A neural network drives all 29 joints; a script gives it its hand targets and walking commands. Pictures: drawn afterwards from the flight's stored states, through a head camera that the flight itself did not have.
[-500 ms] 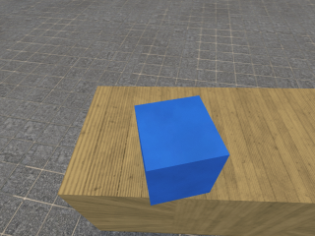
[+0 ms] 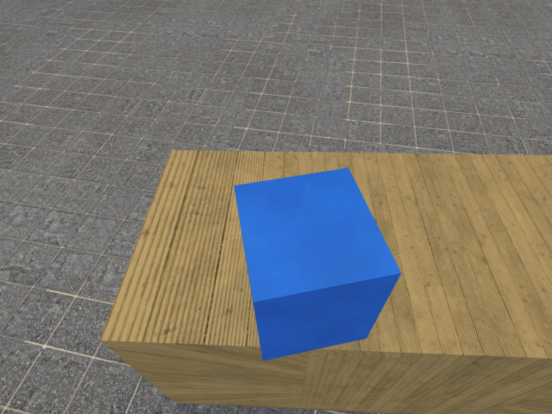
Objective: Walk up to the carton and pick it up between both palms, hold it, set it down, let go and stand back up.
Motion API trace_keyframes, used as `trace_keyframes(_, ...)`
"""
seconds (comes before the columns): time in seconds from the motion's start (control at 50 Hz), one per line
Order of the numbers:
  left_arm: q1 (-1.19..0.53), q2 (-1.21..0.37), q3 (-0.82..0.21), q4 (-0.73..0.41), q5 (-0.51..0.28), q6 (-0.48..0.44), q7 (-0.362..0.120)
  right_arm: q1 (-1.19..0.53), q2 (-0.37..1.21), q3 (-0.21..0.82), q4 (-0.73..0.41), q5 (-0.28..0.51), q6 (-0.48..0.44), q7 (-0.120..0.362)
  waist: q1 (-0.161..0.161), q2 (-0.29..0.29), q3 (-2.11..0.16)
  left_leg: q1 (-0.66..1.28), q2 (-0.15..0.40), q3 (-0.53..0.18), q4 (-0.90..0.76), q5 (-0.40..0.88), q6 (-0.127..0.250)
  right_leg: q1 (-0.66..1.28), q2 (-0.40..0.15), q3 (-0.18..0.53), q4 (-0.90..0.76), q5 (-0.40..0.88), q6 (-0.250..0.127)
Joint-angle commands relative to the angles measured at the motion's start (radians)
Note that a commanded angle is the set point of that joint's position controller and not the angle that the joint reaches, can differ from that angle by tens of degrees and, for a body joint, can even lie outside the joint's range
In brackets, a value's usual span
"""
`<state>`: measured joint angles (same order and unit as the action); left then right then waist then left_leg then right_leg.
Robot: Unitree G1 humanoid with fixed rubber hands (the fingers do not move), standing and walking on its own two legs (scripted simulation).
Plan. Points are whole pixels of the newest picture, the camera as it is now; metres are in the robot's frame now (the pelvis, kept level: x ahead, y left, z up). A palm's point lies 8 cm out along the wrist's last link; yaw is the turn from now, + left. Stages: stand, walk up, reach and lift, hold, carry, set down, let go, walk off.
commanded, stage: stand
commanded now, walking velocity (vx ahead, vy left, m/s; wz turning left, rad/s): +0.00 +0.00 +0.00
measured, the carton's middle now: (304, 267) +0.36 -0.03 -0.05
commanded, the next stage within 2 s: none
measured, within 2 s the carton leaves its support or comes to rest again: neither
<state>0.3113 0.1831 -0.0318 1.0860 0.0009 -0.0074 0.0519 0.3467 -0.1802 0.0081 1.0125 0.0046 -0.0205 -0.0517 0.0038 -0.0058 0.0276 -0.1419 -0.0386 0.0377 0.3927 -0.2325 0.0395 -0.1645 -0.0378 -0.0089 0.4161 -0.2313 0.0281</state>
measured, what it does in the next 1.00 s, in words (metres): stands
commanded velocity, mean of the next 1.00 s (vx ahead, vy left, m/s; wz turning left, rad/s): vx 0.00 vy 0.00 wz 0.00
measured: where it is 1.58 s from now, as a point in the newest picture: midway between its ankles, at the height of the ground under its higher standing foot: outside the picture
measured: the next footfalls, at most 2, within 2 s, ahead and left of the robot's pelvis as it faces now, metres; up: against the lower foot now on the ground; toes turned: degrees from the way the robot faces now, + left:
none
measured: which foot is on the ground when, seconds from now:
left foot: down 0.00-1.00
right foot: down 0.00-1.00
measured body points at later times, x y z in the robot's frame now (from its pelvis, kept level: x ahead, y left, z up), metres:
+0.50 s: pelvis +0.00 +0.00 +0.00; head +0.01 +0.00 +0.45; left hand -0.01 +0.23 -0.16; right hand -0.01 -0.24 -0.15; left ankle -0.01 +0.09 -0.74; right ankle +0.00 -0.13 -0.74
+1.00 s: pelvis +0.00 -0.01 +0.00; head +0.01 -0.01 +0.45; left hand -0.01 +0.22 -0.16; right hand -0.01 -0.24 -0.15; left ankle -0.01 +0.09 -0.74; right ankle +0.00 -0.13 -0.74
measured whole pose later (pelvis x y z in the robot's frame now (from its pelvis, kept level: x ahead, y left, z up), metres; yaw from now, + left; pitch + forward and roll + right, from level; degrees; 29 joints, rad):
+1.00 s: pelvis +0.00 -0.01 +0.00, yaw +0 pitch -1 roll +0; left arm 0.32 0.17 -0.03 1.10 0.00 -0.01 0.05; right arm 0.34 -0.17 0.01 1.06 0.01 -0.02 -0.05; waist 0.00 0.00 0.03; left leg -0.14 -0.03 0.03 0.39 -0.23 0.03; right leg -0.16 -0.03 -0.02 0.41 -0.23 0.02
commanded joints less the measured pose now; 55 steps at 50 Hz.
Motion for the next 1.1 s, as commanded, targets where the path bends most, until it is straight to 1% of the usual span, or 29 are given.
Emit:
trace_keyframes(0.0, 0.079, 0.098, 0.015, -0.012, 0.0, -0.004, 0.003, 0.079, -0.098, -0.019, -0.015, 0.0, -0.007, -0.004, 0.0, -0.001, 0.068, -0.045, 0.143, -0.116, -0.089, 0.134, -0.029, -0.032, -0.075, 0.067, -0.07, 0.119, -0.019)
trace_keyframes(0.06, 0.08, 0.098, 0.016, -0.009, -0.001, -0.006, 0.004, 0.08, -0.09, -0.017, -0.013, 0.0, -0.008, -0.004, -0.001, -0.007, 0.059, -0.037, 0.143, -0.115, -0.087, 0.14, -0.028, -0.029, -0.076, 0.067, -0.071, 0.12, -0.022)
trace_keyframes(0.08, 0.08, 0.098, 0.017, -0.008, 0.0, -0.006, 0.004, 0.08, -0.092, -0.017, -0.01, 0.0, -0.008, -0.004, -0.001, 0.002, 0.053, -0.036, 0.143, -0.114, -0.085, 0.141, -0.028, -0.025, -0.077, 0.067, -0.071, 0.121, -0.021)
trace_keyframes(0.18, 0.081, 0.099, 0.018, -0.006, 0.0, -0.007, 0.004, 0.081, -0.089, -0.017, -0.002, -0.001, -0.007, -0.005, -0.001, 0.004, 0.053, -0.034, 0.144, -0.116, -0.085, 0.145, -0.028, -0.023, -0.076, 0.066, -0.07, 0.123, -0.022)
trace_keyframes(0.24, 0.085, 0.091, 0.016, -0.005, 0.0, -0.006, 0.004, 0.08, -0.089, -0.016, 0.0, 0.0, -0.006, -0.005, 0.0, -0.002, 0.068, -0.044, 0.143, -0.113, -0.087, 0.116, -0.027, -0.034, -0.075, 0.067, -0.076, 0.107, -0.022)
trace_keyframes(0.26, 0.088, 0.091, 0.017, -0.003, 0.0, -0.006, 0.003, 0.077, -0.09, -0.017, 0.001, 0.0, -0.006, -0.005, 0.001, 0.007, 0.067, -0.043, 0.142, -0.113, -0.088, 0.112, -0.027, -0.031, -0.076, 0.069, -0.077, 0.107, -0.022)
trace_keyframes(0.3, 0.084, 0.098, 0.018, -0.005, -0.001, -0.007, 0.004, 0.079, -0.086, -0.015, 0.003, 0.001, -0.007, -0.005, -0.001, -0.004, 0.066, -0.044, 0.143, -0.115, -0.087, 0.123, -0.029, -0.031, -0.076, 0.068, -0.075, 0.116, -0.022)
trace_keyframes(0.48, 0.086, 0.091, 0.019, -0.003, -0.001, -0.008, 0.003, 0.077, -0.085, -0.014, 0.014, -0.001, -0.007, -0.006, 0.001, 0.002, 0.064, -0.04, 0.145, -0.114, -0.083, 0.132, -0.028, -0.029, -0.076, 0.067, -0.076, 0.12, -0.024)
trace_keyframes(0.52, 0.089, 0.089, 0.017, 0.0, -0.001, -0.007, 0.003, 0.078, -0.081, -0.012, 0.015, 0.001, -0.007, -0.005, 0.002, 0.01, 0.063, -0.044, 0.145, -0.113, -0.084, 0.124, -0.028, -0.027, -0.077, 0.067, -0.075, 0.116, -0.024)
trace_keyframes(0.6, 0.086, 0.088, 0.016, -0.001, -0.001, -0.008, 0.003, 0.077, -0.085, -0.012, 0.017, 0.001, -0.007, -0.005, -0.001, -0.003, 0.061, -0.042, 0.146, -0.116, -0.083, 0.123, -0.028, -0.027, -0.076, 0.067, -0.076, 0.117, -0.025)
trace_keyframes(0.66, 0.092, 0.087, 0.016, 0.001, 0.0, -0.008, 0.003, 0.074, -0.082, -0.011, 0.02, 0.001, -0.007, -0.005, 0.001, 0.01, 0.066, -0.046, 0.145, -0.113, -0.084, 0.123, -0.028, -0.03, -0.077, 0.067, -0.075, 0.115, -0.025)
trace_keyframes(0.72, 0.09, 0.088, 0.017, 0.0, 0.0, -0.008, 0.003, 0.077, -0.085, -0.011, 0.023, 0.001, -0.007, -0.005, -0.001, -0.003, 0.069, -0.046, 0.146, -0.116, -0.085, 0.118, -0.028, -0.034, -0.075, 0.067, -0.079, 0.11, -0.024)
trace_keyframes(0.84, 0.091, 0.088, 0.018, 0.0, -0.001, -0.01, 0.004, 0.074, -0.082, -0.011, 0.027, 0.0, -0.009, -0.005, -0.001, 0.012, 0.051, -0.031, 0.147, -0.114, -0.079, 0.148, -0.028, -0.022, -0.078, 0.067, -0.074, 0.129, -0.025)
trace_keyframes(0.88, 0.09, 0.088, 0.018, -0.001, -0.002, -0.009, 0.004, 0.074, -0.081, -0.01, 0.028, 0.0, -0.009, -0.005, 0.001, 0.0, 0.056, -0.034, 0.147, -0.114, -0.08, 0.143, -0.028, -0.024, -0.077, 0.066, -0.075, 0.126, -0.025)
trace_keyframes(0.98, 0.091, 0.084, 0.017, 0.001, -0.001, -0.008, 0.003, 0.073, -0.082, -0.01, 0.029, 0.001, -0.007, -0.005, 0.001, 0.0, 0.075, -0.044, 0.146, -0.112, -0.081, 0.124, -0.028, -0.033, -0.077, 0.067, -0.079, 0.115, -0.025)
trace_keyframes(1.08, 0.088, 0.086, 0.017, 0.0, -0.001, -0.009, 0.003, 0.077, -0.078, -0.009, 0.033, 0.0, -0.009, -0.005, 0.0, 0.004, 0.063, -0.039, 0.148, -0.113, -0.081, 0.138, -0.028, -0.025, -0.078, 0.065, -0.075, 0.123, -0.026)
